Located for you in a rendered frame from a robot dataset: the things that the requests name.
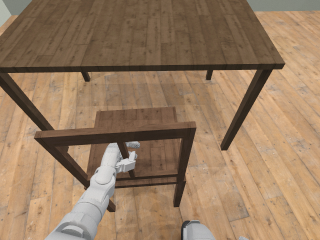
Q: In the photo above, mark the chair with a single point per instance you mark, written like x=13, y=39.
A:
x=162, y=158

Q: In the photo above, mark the table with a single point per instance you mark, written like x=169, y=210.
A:
x=60, y=36

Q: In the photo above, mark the robot left forearm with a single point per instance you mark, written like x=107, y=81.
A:
x=89, y=210

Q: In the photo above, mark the right robot shin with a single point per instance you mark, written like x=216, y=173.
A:
x=194, y=222

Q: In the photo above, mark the robot right thigh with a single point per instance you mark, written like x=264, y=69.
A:
x=197, y=231

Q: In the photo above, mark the left robot hand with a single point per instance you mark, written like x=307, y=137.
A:
x=112, y=157

